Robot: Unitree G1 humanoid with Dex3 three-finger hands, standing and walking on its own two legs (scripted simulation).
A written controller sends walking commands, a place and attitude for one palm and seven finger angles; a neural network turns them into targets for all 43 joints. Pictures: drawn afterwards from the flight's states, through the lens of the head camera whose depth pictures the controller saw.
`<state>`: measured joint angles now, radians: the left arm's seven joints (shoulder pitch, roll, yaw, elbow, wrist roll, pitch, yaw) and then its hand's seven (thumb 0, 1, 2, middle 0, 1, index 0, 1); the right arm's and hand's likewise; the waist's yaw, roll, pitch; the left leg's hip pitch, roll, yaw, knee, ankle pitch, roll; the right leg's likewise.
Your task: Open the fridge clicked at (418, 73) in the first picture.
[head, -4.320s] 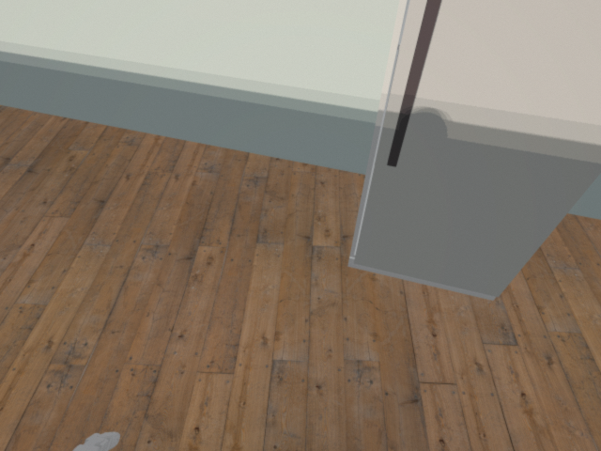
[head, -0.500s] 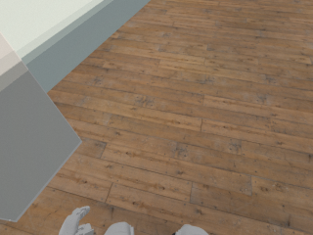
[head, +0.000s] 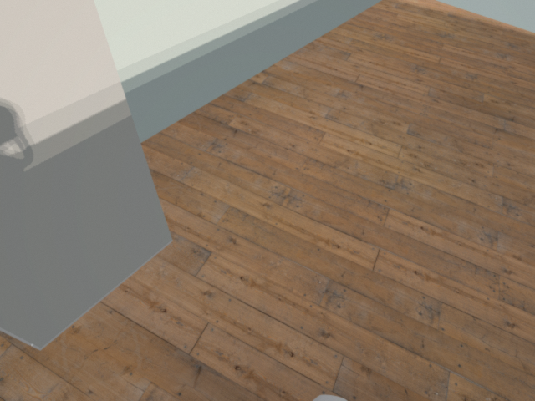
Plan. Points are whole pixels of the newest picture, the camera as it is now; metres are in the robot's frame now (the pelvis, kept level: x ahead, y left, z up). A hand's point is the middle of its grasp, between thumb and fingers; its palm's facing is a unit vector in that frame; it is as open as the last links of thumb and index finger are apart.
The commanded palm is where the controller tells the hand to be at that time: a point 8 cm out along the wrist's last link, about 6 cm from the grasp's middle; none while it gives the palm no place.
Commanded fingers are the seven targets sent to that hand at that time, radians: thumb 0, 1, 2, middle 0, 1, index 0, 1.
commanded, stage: turn to face it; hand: left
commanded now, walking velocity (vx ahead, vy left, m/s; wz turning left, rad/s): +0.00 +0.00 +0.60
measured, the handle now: out of the picture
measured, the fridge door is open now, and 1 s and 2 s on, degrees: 0 0 0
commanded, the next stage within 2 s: take the last steps up to it in 1.32 s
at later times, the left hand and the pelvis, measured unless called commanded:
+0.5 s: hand out of the picture +0.00 +0.14 -0.15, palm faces +0.34 -0.90 -0.27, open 7.4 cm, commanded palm none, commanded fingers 0.00 0.90 0.90 -0.20 -0.30 -0.20 -0.30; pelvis -0.02 -0.07 +0.00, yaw +20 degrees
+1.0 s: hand out of the picture -0.11 +0.19 -0.16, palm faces +0.62 -0.74 -0.26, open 7.4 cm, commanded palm none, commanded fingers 0.00 0.90 0.90 -0.20 -0.30 -0.20 -0.30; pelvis -0.05 -0.04 +0.00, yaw +37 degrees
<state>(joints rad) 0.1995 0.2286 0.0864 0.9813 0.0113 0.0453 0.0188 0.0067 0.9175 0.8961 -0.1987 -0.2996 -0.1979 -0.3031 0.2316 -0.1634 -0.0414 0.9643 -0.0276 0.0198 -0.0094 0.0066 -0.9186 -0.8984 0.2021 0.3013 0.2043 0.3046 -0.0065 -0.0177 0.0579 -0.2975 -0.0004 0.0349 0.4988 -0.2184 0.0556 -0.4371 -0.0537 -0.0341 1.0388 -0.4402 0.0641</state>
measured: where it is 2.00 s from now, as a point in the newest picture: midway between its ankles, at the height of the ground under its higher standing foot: outside the picture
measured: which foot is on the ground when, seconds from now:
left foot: down 0.00-0.28, up 0.30-0.68, down 0.70-1.00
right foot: up 0.00-0.26, down 0.28-0.70, up 0.72-1.00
